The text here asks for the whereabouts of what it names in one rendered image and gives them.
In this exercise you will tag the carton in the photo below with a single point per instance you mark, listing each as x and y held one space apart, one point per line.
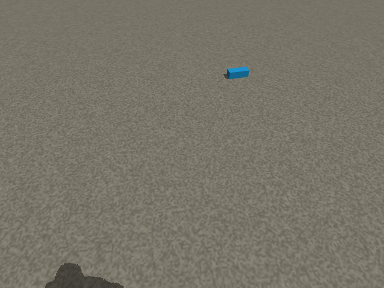
234 73

